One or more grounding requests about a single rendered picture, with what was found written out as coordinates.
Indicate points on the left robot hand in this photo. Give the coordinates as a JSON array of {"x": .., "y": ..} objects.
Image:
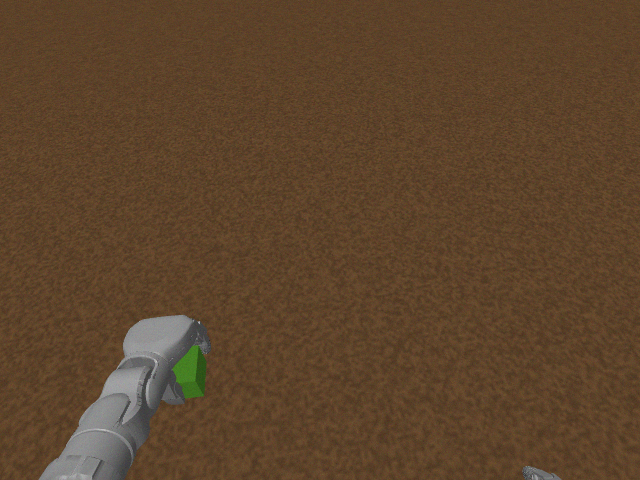
[{"x": 170, "y": 337}]

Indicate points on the cube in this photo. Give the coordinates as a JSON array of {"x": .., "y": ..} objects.
[{"x": 190, "y": 373}]

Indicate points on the left robot arm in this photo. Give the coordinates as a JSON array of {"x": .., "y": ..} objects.
[{"x": 115, "y": 426}]

